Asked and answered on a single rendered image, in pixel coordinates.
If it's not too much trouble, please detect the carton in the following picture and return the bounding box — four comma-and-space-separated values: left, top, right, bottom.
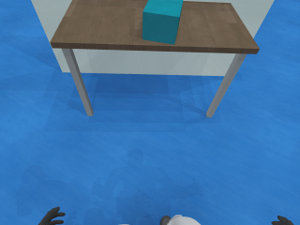
142, 0, 184, 45

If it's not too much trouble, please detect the robot right hand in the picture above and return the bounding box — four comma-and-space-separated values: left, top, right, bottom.
271, 216, 293, 225

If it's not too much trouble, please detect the right robot foot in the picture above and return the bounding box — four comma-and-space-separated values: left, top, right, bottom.
160, 216, 171, 225

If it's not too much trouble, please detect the table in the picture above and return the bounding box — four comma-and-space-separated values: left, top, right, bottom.
50, 0, 260, 118

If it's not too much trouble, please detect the robot left hand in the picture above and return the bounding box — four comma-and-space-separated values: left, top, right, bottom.
38, 206, 65, 225

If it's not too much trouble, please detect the robot right shin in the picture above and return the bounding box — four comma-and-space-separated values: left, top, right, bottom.
169, 215, 182, 223

